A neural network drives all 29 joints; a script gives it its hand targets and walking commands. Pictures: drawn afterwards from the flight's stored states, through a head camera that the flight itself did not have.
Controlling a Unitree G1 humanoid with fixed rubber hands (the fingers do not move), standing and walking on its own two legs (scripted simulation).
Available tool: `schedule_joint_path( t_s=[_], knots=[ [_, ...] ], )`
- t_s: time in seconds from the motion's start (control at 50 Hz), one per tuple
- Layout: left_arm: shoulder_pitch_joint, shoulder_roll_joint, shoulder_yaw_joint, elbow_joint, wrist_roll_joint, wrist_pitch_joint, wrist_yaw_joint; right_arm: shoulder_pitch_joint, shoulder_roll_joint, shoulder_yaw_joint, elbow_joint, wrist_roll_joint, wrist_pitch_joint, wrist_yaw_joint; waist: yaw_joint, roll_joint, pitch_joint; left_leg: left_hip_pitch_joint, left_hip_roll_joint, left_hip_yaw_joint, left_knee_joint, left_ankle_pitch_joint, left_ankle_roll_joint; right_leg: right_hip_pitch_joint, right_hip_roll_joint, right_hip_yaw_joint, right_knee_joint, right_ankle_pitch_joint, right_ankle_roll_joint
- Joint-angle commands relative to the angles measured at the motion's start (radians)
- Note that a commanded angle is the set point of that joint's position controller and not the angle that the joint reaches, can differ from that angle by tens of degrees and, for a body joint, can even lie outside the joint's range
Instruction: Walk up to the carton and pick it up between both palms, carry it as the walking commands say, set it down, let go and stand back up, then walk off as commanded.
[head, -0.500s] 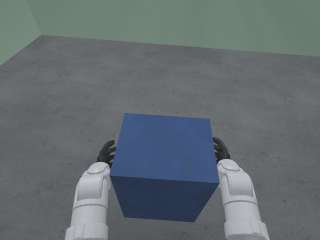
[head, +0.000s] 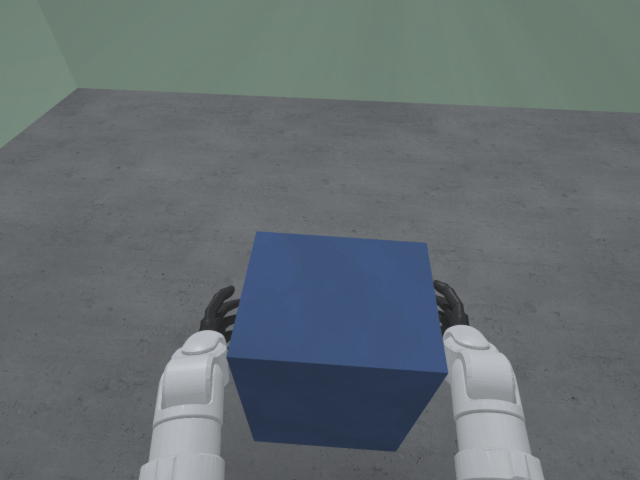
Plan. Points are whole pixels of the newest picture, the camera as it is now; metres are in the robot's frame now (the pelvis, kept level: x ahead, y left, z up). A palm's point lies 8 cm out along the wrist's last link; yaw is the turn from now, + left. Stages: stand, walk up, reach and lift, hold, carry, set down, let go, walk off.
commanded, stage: hold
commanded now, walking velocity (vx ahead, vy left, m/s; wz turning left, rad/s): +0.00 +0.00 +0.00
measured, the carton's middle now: (332, 351) +0.28 +0.00 -0.02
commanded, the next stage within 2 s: carry in 1.02 s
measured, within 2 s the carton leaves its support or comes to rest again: neither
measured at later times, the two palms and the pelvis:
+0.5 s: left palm (217, 337) +0.28 +0.15 +0.03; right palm (454, 335) +0.28 -0.16 +0.03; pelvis +0.00 +0.00 +0.00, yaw +0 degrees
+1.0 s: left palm (212, 338) +0.27 +0.16 +0.03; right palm (451, 334) +0.28 -0.15 +0.03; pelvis +0.01 +0.00 +0.00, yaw +1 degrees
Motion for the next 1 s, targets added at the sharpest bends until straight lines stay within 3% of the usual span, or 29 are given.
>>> schedule_joint_path(
  t_s=[0.0, 0.04, 0.08, 0.12, 0.14, 0.22, 0.24, 0.26, 0.3, 0.34, 0.36, 0.48, 0.5, 0.52, 0.54, 0.58, 0.6, 0.64, 0.66, 0.72, 0.74, 0.76, 0.78, 0.8, 0.82, 0.84, 0.88, 0.92, 0.98],
  knots=[
    [-0.696, -0.895, -0.695, -0.266, -0.272, -0.078, -0.199, -0.665, 0.912, 0.737, -0.167, 0.268, -0.048, 0.269, -0.007, -0.042, -0.421, -0.031, -0.051, -0.047, -0.096, 0.133, 0.018, 0.154, 0.053, 0.008, -0.062, 0.120, 0.004],
    [-0.660, -0.894, -0.685, -0.260, -0.265, -0.069, -0.199, -0.641, 0.893, 0.706, -0.140, 0.255, -0.046, 0.265, -0.017, 0.021, -0.433, -0.012, -0.055, -0.039, -0.081, 0.109, 0.016, 0.132, 0.036, 0.034, -0.065, 0.080, -0.009],
    [-0.680, -0.898, -0.664, -0.184, -0.264, -0.059, -0.200, -0.604, 0.886, 0.669, -0.054, 0.244, -0.028, 0.264, -0.024, 0.014, -0.359, -0.012, -0.037, -0.043, -0.099, 0.068, 0.025, 0.067, 0.040, 0.023, -0.074, 0.020, -0.013],
    [-0.680, -0.904, -0.692, -0.224, -0.250, -0.060, -0.191, -0.610, 0.888, 0.666, -0.082, 0.226, -0.033, 0.267, -0.033, 0.011, -0.379, -0.010, -0.050, -0.045, -0.100, 0.061, 0.016, 0.093, 0.049, 0.018, -0.075, 0.026, -0.012],
    [-0.678, -0.906, -0.674, -0.218, -0.248, -0.055, -0.190, -0.560, 0.887, 0.657, -0.053, 0.226, -0.026, 0.268, -0.053, 0.065, -0.330, -0.018, -0.053, -0.046, -0.099, 0.006, 0.016, 0.076, 0.036, 0.026, -0.072, -0.017, -0.018],
    [-0.627, -0.886, -0.637, -0.169, -0.229, -0.047, -0.189, -0.600, 0.857, 0.641, -0.067, 0.215, -0.026, 0.269, -0.023, 0.040, -0.335, -0.018, -0.040, -0.045, -0.103, 0.067, 0.014, 0.093, 0.037, 0.029, -0.075, 0.028, -0.021],
    [-0.637, -0.915, -0.650, -0.171, -0.246, -0.057, -0.191, -0.670, 0.892, 0.712, -0.140, 0.260, -0.040, 0.270, -0.006, 0.009, -0.351, -0.033, -0.048, -0.050, -0.093, 0.073, 0.028, 0.101, 0.032, 0.038, -0.068, 0.032, -0.012],
    [-0.723, -0.907, -0.681, -0.254, -0.291, -0.081, -0.200, -0.656, 0.928, 0.729, -0.132, 0.280, -0.043, 0.270, -0.011, -0.027, -0.389, -0.029, -0.042, -0.057, -0.082, 0.083, 0.035, 0.098, 0.035, 0.034, -0.059, 0.035, -0.007],
    [-0.623, -0.881, -0.625, -0.155, -0.232, -0.056, -0.197, -0.662, 0.867, 0.691, -0.127, 0.246, -0.036, 0.265, -0.006, -0.023, -0.332, -0.043, -0.041, -0.050, -0.097, 0.044, 0.027, 0.085, 0.040, 0.022, -0.070, 0.004, 0.000],
    [-0.624, -0.905, -0.629, -0.145, -0.249, -0.067, -0.199, -0.685, 0.882, 0.705, -0.156, 0.266, -0.051, 0.271, 0.000, -0.007, -0.401, -0.032, -0.041, -0.056, -0.091, 0.117, 0.025, 0.117, 0.042, 0.028, -0.055, 0.079, -0.006],
    [-0.670, -0.921, -0.671, -0.226, -0.283, -0.076, -0.196, -0.694, 0.944, 0.743, -0.194, 0.292, -0.048, 0.265, 0.022, -0.039, -0.413, -0.040, -0.047, -0.048, -0.087, 0.122, 0.027, 0.120, 0.040, 0.038, -0.055, 0.094, 0.001],
    [-0.625, -0.883, -0.696, -0.265, -0.270, -0.067, -0.191, -0.542, 0.914, 0.739, -0.129, 0.264, -0.028, 0.258, 0.005, 0.005, -0.406, -0.035, -0.055, -0.039, -0.094, 0.196, 0.024, 0.165, 0.042, 0.034, -0.065, 0.192, 0.002],
    [-0.570, -0.878, -0.679, -0.259, -0.267, -0.066, -0.190, -0.534, 0.898, 0.762, -0.167, 0.271, -0.027, 0.256, 0.005, -0.039, -0.450, 0.010, -0.053, -0.045, -0.090, 0.265, 0.027, 0.160, 0.042, 0.039, -0.055, 0.295, 0.004],
    [-0.608, -0.874, -0.693, -0.270, -0.276, -0.070, -0.191, -0.541, 0.881, 0.722, -0.157, 0.232, -0.031, 0.246, -0.019, -0.046, -0.458, 0.032, -0.046, -0.058, -0.087, 0.213, 0.031, 0.142, 0.038, 0.041, -0.064, 0.194, 0.003],
    [-0.578, -0.868, -0.677, -0.263, -0.255, -0.055, -0.186, -0.501, 0.873, 0.700, -0.123, 0.229, -0.016, 0.246, -0.016, 0.021, -0.399, -0.004, -0.052, -0.043, -0.092, 0.176, 0.024, 0.147, 0.037, 0.037, -0.068, 0.164, -0.003],
    [-0.584, -0.843, -0.680, -0.268, -0.257, -0.060, -0.191, -0.510, 0.883, 0.723, -0.143, 0.238, -0.028, 0.243, -0.025, -0.019, -0.377, -0.027, -0.062, -0.046, -0.093, 0.156, 0.027, 0.161, 0.035, 0.037, -0.071, 0.172, 0.002],
    [-0.588, -0.843, -0.653, -0.227, -0.252, -0.066, -0.196, -0.560, 0.874, 0.725, -0.159, 0.235, -0.027, 0.236, -0.001, -0.048, -0.416, -0.007, -0.064, -0.033, -0.084, 0.144, 0.036, 0.172, 0.024, 0.045, -0.080, 0.153, 0.011],
    [-0.599, -0.862, -0.706, -0.280, -0.266, -0.073, -0.198, -0.633, 0.901, 0.782, -0.228, 0.281, -0.057, 0.249, 0.001, 0.004, -0.468, -0.023, -0.074, -0.033, -0.085, 0.226, 0.021, 0.214, 0.019, 0.059, -0.060, 0.278, 0.009],
    [-0.606, -0.838, -0.669, -0.278, -0.272, -0.070, -0.200, -0.609, 0.879, 0.750, -0.240, 0.261, -0.040, 0.240, -0.006, -0.054, -0.468, -0.004, -0.064, -0.037, -0.085, 0.180, 0.029, 0.192, 0.023, 0.049, -0.070, 0.203, 0.014],
    [-0.572, -0.872, -0.693, -0.288, -0.271, -0.072, -0.192, -0.569, 0.878, 0.762, -0.208, 0.278, -0.052, 0.244, -0.007, 0.042, -0.450, 0.007, -0.060, -0.046, -0.078, 0.255, 0.021, 0.160, 0.028, 0.048, -0.055, 0.261, -0.006],
    [-0.598, -0.852, -0.700, -0.310, -0.282, -0.076, -0.202, -0.580, 0.893, 0.778, -0.235, 0.287, -0.050, 0.240, 0.019, -0.025, -0.445, -0.038, -0.058, -0.041, -0.081, 0.213, 0.023, 0.201, 0.036, 0.041, -0.057, 0.234, 0.010],
    [-0.580, -0.837, -0.677, -0.299, -0.263, -0.074, -0.192, -0.500, 0.896, 0.736, -0.143, 0.252, -0.032, 0.243, 0.010, -0.019, -0.471, 0.002, -0.055, -0.047, -0.081, 0.256, 0.023, 0.209, 0.029, 0.041, -0.063, 0.281, 0.005],
    [-0.586, -0.844, -0.707, -0.318, -0.275, -0.066, -0.191, -0.526, 0.900, 0.746, -0.198, 0.273, -0.039, 0.239, -0.020, 0.034, -0.436, -0.011, -0.064, -0.038, -0.086, 0.245, 0.018, 0.213, 0.031, 0.036, -0.057, 0.285, 0.001],
    [-0.506, -0.825, -0.660, -0.235, -0.238, -0.055, -0.194, -0.479, 0.848, 0.707, -0.165, 0.228, -0.025, 0.237, -0.017, -0.006, -0.392, -0.011, -0.064, -0.037, -0.114, 0.236, 0.020, 0.212, 0.038, 0.026, -0.080, 0.288, 0.006],
    [-0.550, -0.836, -0.687, -0.281, -0.252, -0.059, -0.192, -0.504, 0.870, 0.715, -0.164, 0.248, -0.034, 0.238, -0.020, 0.040, -0.405, 0.014, -0.057, -0.047, -0.097, 0.221, 0.018, 0.167, 0.034, 0.035, -0.074, 0.239, -0.005],
    [-0.606, -0.836, -0.685, -0.264, -0.265, -0.064, -0.200, -0.506, 0.876, 0.698, -0.145, 0.235, -0.033, 0.240, -0.031, -0.008, -0.353, -0.030, -0.062, -0.043, -0.119, 0.128, 0.028, 0.154, 0.038, 0.022, -0.091, 0.131, -0.001],
    [-0.581, -0.819, -0.665, -0.276, -0.249, -0.065, -0.198, -0.518, 0.860, 0.706, -0.146, 0.242, -0.038, 0.241, -0.024, 0.033, -0.320, -0.044, -0.069, -0.041, -0.103, 0.132, 0.023, 0.146, 0.031, 0.040, -0.091, 0.144, -0.008],
    [-0.579, -0.811, -0.627, -0.203, -0.232, -0.058, -0.187, -0.543, 0.864, 0.679, -0.103, 0.220, -0.027, 0.244, -0.007, -0.002, -0.261, -0.061, -0.056, -0.032, -0.127, 0.012, 0.027, 0.134, 0.034, 0.025, -0.102, -0.003, 0.000],
    [-0.519, -0.833, -0.612, -0.177, -0.216, -0.051, -0.187, -0.573, 0.860, 0.711, -0.164, 0.239, -0.030, 0.248, 0.005, -0.010, -0.314, -0.034, -0.066, -0.026, -0.106, 0.118, 0.030, 0.146, 0.029, 0.039, -0.095, 0.123, 0.000]
  ],
)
